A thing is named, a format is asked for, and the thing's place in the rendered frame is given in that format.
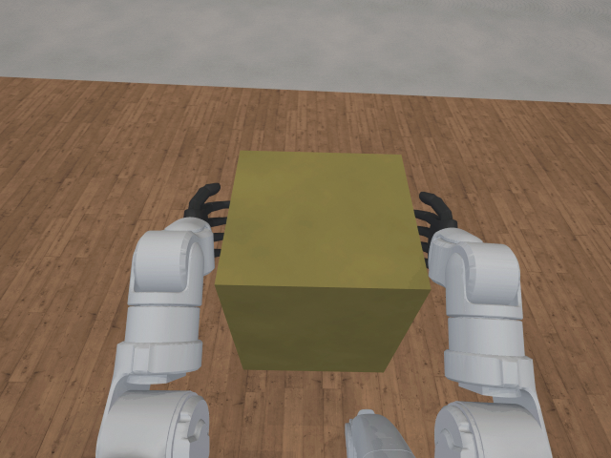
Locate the carton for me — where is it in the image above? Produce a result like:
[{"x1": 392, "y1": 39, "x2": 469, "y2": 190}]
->
[{"x1": 215, "y1": 151, "x2": 432, "y2": 372}]

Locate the right robot forearm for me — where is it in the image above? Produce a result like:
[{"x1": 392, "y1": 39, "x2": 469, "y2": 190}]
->
[{"x1": 428, "y1": 228, "x2": 553, "y2": 458}]

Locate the left robot forearm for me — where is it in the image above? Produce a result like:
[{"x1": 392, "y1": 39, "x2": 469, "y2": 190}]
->
[{"x1": 95, "y1": 218, "x2": 215, "y2": 458}]

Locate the robot left hand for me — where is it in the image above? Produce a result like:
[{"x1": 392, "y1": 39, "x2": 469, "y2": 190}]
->
[{"x1": 183, "y1": 183, "x2": 230, "y2": 257}]

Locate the robot left upper arm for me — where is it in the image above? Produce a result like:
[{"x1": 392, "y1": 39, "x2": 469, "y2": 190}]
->
[{"x1": 97, "y1": 390, "x2": 209, "y2": 458}]

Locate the robot right upper arm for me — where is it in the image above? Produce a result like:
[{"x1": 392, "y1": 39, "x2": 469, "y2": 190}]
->
[{"x1": 434, "y1": 401, "x2": 551, "y2": 458}]

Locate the robot right hand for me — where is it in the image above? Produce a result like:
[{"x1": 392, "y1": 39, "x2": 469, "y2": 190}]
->
[{"x1": 413, "y1": 192, "x2": 458, "y2": 269}]

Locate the robot right thigh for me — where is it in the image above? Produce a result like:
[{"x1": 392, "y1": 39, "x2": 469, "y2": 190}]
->
[{"x1": 345, "y1": 414, "x2": 415, "y2": 458}]

